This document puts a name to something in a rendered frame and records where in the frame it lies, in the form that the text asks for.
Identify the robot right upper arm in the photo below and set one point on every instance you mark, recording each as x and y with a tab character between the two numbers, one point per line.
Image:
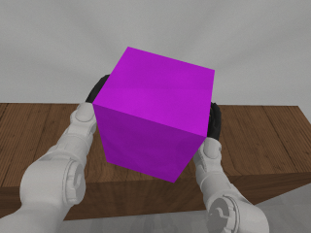
230	215

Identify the left robot hand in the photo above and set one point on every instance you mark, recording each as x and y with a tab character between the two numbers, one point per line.
94	92

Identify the robot left forearm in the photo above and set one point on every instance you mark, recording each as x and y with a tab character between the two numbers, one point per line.
76	140

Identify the right robot hand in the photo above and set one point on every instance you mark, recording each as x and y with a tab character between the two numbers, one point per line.
214	122

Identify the carton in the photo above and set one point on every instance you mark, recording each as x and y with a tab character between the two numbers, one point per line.
153	113

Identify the robot right forearm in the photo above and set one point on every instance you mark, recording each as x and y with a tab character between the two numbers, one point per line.
210	175

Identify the pedestal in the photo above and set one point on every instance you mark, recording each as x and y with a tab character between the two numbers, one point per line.
266	152

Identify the robot left upper arm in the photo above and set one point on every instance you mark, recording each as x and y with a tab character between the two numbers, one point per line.
49	189

